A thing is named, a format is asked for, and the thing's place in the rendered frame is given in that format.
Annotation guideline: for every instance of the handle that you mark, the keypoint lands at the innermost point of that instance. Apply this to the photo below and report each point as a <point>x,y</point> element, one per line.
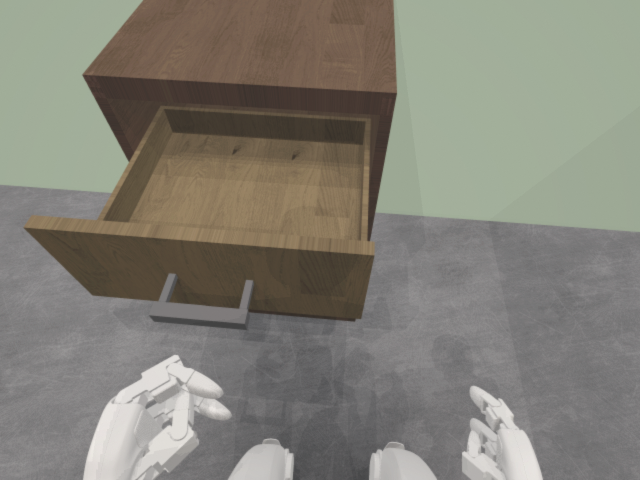
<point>199,315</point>

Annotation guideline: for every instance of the left robot hand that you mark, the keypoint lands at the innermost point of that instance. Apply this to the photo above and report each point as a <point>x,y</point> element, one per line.
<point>126,429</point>

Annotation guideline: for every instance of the right robot hand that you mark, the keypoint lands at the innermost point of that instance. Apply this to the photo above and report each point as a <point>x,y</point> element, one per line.
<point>509,455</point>

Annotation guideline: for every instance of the robot right thigh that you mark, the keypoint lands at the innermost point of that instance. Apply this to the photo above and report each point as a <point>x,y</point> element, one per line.
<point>398,464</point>

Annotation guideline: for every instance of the robot left thigh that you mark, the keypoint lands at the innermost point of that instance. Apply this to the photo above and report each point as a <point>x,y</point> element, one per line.
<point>265,462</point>

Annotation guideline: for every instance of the drawer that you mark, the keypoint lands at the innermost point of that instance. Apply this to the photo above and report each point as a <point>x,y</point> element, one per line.
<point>219,197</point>

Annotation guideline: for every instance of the cabinet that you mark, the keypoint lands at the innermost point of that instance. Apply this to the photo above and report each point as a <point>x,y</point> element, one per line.
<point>311,57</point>

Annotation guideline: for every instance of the robot thigh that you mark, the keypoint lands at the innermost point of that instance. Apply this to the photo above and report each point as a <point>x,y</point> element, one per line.
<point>398,464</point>
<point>265,462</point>

